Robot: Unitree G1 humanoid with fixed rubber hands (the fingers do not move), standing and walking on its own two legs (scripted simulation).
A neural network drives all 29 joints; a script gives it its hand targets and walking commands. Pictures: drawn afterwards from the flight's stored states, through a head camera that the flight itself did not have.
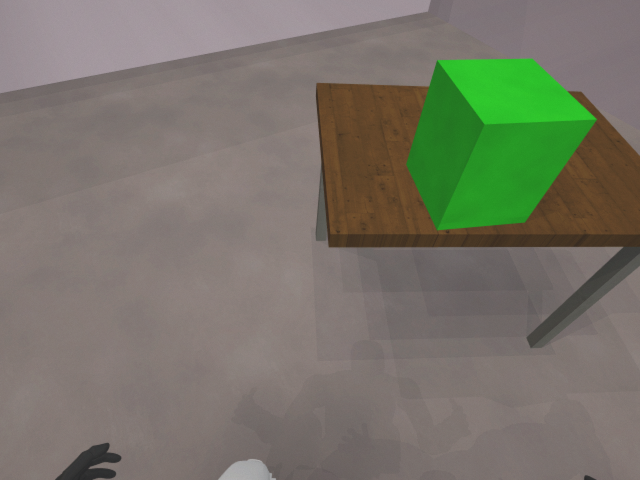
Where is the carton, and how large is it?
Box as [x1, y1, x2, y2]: [406, 59, 596, 229]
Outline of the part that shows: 532,59 437,60 406,163 437,229 524,222 596,119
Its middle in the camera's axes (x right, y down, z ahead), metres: +0.33 -0.19 +0.77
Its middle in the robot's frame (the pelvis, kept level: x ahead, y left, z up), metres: +0.72 -0.30 +0.02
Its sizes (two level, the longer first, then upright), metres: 0.210 0.200 0.250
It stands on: a table, 0.65 m high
